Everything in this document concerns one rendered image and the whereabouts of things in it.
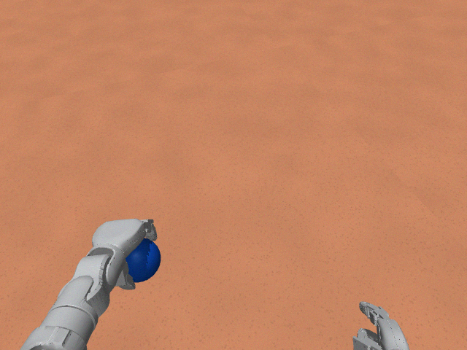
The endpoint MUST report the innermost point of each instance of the ball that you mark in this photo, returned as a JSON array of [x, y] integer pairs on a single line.
[[144, 261]]

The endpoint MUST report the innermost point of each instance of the left robot hand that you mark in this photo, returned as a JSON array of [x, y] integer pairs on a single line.
[[125, 234]]

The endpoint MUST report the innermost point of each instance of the right robot hand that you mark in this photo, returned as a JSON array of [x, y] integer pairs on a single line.
[[389, 334]]

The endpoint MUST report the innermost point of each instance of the left robot arm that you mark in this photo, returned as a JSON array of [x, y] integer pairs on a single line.
[[75, 314]]

